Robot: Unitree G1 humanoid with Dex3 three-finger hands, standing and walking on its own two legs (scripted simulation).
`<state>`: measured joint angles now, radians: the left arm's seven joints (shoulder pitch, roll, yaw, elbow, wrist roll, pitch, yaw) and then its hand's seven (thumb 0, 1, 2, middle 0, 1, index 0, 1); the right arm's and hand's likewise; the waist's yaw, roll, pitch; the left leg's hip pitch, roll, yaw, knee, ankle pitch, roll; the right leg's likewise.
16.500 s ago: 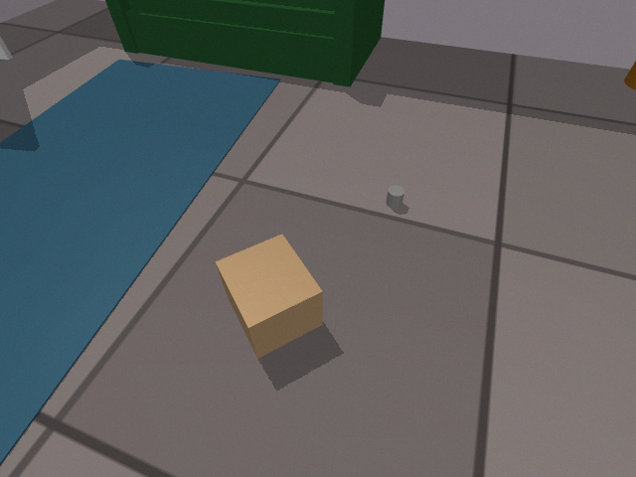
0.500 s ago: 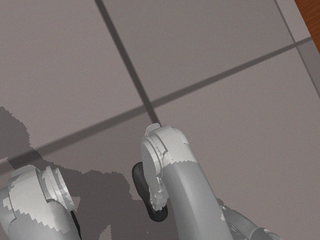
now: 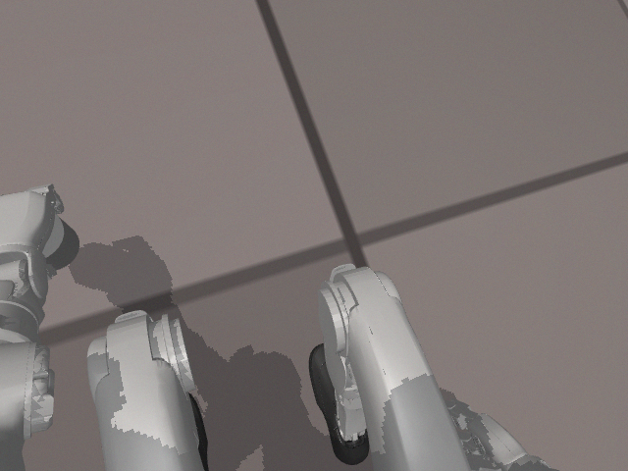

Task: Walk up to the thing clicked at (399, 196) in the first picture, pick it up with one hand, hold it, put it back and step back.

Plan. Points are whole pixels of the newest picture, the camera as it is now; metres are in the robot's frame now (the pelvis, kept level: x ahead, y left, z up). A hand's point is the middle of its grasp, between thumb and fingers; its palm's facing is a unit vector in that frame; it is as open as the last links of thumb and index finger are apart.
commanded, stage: settle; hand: left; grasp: from above
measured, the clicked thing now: (41, 240) +0.44 +0.31 -0.21
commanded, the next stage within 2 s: lift in 0.26 s
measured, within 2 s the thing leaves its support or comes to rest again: neither
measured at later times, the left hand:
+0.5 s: hand (14, 241) +0.42 +0.30 -0.12, palm faces -0.42 -0.08 -0.91, open 10.0 cm
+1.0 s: hand out of the picture +0.36 +0.30 +0.01, palm faces -0.42 -0.10 -0.90, open 10.0 cm
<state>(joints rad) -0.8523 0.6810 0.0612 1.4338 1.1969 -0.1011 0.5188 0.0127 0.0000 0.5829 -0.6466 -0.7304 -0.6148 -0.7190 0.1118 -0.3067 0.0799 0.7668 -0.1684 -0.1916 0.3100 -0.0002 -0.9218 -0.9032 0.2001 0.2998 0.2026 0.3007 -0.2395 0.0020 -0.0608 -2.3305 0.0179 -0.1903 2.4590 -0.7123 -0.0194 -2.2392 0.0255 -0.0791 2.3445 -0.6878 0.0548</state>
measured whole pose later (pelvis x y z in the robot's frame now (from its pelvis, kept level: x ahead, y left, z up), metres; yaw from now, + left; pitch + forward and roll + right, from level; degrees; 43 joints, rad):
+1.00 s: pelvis -0.01 +0.00 +0.12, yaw +6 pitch +32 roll -5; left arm -0.56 0.55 -0.04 0.86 1.06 -0.06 0.15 0.01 -0.02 0.60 -0.67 -0.70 -0.64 -0.69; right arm 0.17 -0.27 -0.04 0.66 -0.01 0.01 0.08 0.00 -0.92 -0.90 0.20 0.30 0.21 0.30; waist -0.11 0.05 -0.20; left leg -1.97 0.02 -0.09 2.04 -0.64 -0.01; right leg -1.91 -0.02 -0.03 1.98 -0.64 0.04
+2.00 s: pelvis +0.05 +0.00 +0.40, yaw +8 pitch +10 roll -1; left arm -0.32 0.37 -0.18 0.83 1.00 0.06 0.16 0.00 -0.04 0.64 -0.66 -0.72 -0.63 -0.71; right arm 0.26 -0.24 -0.04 0.73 0.03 0.00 -0.04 0.01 -0.92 -0.90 0.20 0.30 0.20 0.30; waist -0.06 0.03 -0.09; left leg -0.69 0.04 0.01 0.91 -0.39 -0.01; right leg -0.68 -0.02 0.01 0.89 -0.39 0.03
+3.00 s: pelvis +0.07 +0.01 +0.44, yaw +7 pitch +3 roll +0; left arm -0.26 0.38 -0.21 0.70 1.01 0.03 0.02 0.00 -0.05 0.68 -0.65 -0.74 -0.62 -0.73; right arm 0.23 -0.26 -0.05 0.68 0.05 0.05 -0.02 0.01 -0.91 -0.90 0.20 0.30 0.20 0.30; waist -0.01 0.03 -0.04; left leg -0.35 0.03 0.04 0.59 -0.28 -0.01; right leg -0.36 -0.03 0.04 0.59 -0.28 0.03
